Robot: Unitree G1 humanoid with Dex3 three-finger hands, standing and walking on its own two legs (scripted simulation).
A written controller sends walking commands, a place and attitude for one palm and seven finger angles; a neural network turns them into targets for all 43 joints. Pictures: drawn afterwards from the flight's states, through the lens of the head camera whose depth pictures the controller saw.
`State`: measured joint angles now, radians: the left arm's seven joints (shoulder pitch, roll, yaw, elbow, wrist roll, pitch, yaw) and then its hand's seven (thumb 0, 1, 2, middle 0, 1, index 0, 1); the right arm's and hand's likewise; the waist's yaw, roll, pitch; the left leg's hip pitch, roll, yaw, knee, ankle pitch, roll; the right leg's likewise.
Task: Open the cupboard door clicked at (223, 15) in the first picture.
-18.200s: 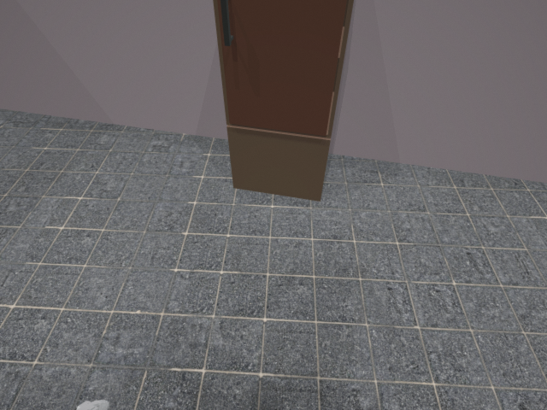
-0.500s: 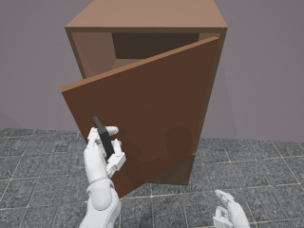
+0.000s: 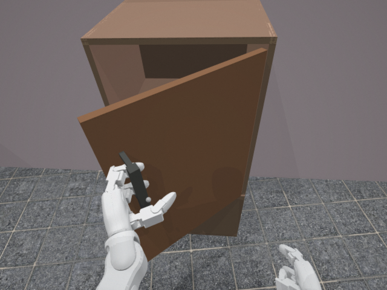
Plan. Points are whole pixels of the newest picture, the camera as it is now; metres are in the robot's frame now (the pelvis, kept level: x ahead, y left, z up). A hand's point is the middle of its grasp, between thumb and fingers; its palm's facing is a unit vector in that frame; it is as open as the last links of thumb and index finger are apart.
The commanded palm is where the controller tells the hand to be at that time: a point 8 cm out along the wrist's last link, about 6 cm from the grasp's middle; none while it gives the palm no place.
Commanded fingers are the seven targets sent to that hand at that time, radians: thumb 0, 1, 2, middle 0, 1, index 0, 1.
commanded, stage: open thumb and fingers to let go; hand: left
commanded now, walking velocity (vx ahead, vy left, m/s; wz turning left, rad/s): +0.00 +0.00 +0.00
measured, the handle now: (136, 184) +0.30 +0.15 +0.09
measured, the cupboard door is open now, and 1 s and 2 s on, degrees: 40 39 39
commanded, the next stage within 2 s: slide the hand sideways off the handle in 0.42 s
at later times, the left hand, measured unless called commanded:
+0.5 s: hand (148, 196) +0.27 +0.11 +0.10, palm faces +0.35 -0.94 +0.00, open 15.2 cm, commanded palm +0.22 +0.15 +0.09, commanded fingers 0.00 -0.50 0.30 -0.15 -0.30 -0.15 -0.30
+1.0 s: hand (141, 220) +0.22 +0.12 +0.09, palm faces -0.05 -1.00 -0.02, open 16.4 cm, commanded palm +0.19 +0.18 +0.09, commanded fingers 0.00 -0.50 0.30 -0.15 -0.30 -0.15 -0.30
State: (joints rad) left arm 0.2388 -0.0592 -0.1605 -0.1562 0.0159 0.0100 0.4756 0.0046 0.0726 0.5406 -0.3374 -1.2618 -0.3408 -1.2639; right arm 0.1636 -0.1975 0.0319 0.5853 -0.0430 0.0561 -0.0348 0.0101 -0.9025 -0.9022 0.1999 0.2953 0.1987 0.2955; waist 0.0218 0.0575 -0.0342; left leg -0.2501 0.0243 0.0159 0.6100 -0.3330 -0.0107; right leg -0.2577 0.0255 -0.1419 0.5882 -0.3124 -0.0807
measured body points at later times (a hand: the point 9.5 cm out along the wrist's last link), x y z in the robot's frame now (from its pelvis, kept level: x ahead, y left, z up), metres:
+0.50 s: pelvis +0.00 +0.03 +0.00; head -0.02 +0.02 +0.45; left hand +0.24 +0.16 +0.10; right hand +0.19 -0.17 -0.09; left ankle +0.00 +0.13 -0.73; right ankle +0.01 -0.06 -0.73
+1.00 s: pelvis +0.00 +0.04 -0.01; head -0.01 +0.02 +0.44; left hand +0.22 +0.17 +0.09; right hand +0.18 -0.17 -0.08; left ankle +0.00 +0.13 -0.73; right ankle +0.01 -0.06 -0.73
